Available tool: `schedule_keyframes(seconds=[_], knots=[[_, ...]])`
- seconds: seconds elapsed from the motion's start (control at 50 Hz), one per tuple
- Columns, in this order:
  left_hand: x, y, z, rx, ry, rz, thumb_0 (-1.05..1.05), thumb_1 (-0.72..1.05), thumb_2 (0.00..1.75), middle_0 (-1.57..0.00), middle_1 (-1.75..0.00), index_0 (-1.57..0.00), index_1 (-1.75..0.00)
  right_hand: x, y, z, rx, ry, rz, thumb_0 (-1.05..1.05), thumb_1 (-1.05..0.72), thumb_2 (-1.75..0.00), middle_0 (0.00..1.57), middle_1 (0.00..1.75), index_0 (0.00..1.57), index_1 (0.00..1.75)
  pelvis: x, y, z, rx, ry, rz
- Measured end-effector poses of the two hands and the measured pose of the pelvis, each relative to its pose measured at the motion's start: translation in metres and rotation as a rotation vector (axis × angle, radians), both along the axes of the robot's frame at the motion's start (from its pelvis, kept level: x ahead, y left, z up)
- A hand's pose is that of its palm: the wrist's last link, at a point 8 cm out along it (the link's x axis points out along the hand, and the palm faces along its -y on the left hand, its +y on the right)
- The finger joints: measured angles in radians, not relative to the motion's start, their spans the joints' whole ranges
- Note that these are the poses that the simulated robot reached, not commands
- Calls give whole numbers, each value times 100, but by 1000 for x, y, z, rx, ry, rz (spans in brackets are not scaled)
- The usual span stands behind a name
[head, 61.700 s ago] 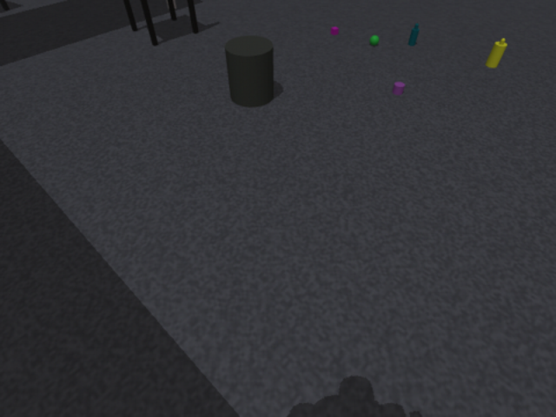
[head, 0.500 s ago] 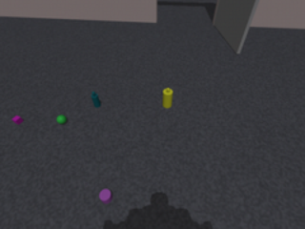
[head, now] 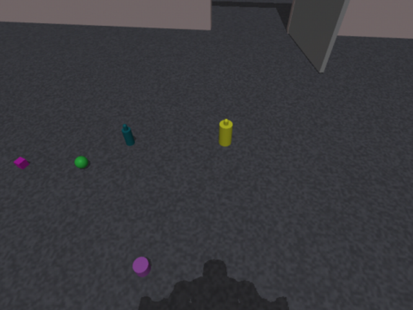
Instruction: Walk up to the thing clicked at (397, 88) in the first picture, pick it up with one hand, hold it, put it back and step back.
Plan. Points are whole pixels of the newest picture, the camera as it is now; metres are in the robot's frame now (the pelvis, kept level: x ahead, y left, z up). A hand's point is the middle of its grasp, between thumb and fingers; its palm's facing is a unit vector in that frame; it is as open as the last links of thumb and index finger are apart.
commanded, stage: stand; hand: left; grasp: from above
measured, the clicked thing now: (141, 266) +0.44 +0.33 -0.75
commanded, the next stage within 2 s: step back in 0.38 s
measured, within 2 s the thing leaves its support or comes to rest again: neither
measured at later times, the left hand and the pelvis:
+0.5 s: hand out of the picture +0.07 +0.26 -0.16, palm faces +0.00 -0.93 -0.36, open 7.4 cm; pelvis -0.02 +0.00 -0.01, yaw +0 degrees
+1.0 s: hand out of the picture +0.01 +0.29 -0.18, palm faces -0.13 -0.92 -0.36, open 7.4 cm; pelvis -0.12 +0.04 -0.02, yaw -6 degrees
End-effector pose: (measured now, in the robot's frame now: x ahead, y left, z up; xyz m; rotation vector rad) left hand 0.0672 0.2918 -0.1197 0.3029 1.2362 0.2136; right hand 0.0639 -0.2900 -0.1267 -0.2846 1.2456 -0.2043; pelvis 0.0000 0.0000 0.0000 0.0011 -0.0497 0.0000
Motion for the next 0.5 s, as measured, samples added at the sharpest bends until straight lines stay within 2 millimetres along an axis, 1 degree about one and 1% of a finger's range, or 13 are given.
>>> schedule_keyframes(seconds=[0.38,0.42,0.5], knots=[[0,-2,1,1,-6,-12,1,90,90,-20,-30,-21,-30,-5,-5,1,-1,-1,-6,0,-91,-90,20,30,20,30,-2,-3,0,1,-3,-4],[0,0,0,0,-12,-1,1,90,90,-20,-30,-21,-30,-5,-7,0,0,-2,-12,0,-91,-90,20,30,20,30,-5,-3,-2,-2,3,-4],[-1,10,-2,19,-20,-2,1,90,90,-20,-30,-21,-30,-8,-13,-1,-19,-7,-17,0,-91,-90,20,30,20,30,-20,0,-7,-11,8,-5]])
